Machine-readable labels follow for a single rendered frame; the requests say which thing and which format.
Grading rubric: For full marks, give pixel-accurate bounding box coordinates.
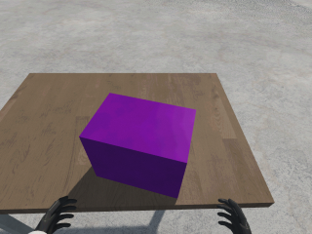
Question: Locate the carton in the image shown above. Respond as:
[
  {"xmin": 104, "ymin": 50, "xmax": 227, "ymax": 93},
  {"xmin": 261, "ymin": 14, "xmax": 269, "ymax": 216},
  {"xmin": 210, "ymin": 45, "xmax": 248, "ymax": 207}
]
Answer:
[{"xmin": 79, "ymin": 93, "xmax": 196, "ymax": 198}]

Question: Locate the right robot hand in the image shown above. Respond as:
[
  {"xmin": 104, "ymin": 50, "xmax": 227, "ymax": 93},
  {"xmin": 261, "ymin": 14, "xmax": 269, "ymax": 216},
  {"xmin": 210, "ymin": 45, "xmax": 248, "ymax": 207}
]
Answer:
[{"xmin": 216, "ymin": 198, "xmax": 252, "ymax": 234}]

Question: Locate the table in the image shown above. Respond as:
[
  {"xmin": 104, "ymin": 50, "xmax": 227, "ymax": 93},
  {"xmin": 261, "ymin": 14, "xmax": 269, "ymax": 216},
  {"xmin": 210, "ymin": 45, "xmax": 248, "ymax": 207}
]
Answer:
[{"xmin": 0, "ymin": 73, "xmax": 275, "ymax": 234}]

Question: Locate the left robot hand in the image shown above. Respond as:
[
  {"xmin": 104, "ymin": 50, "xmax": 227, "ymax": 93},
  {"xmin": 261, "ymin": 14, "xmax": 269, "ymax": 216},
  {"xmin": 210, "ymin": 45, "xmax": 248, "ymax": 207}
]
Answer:
[{"xmin": 34, "ymin": 196, "xmax": 77, "ymax": 234}]

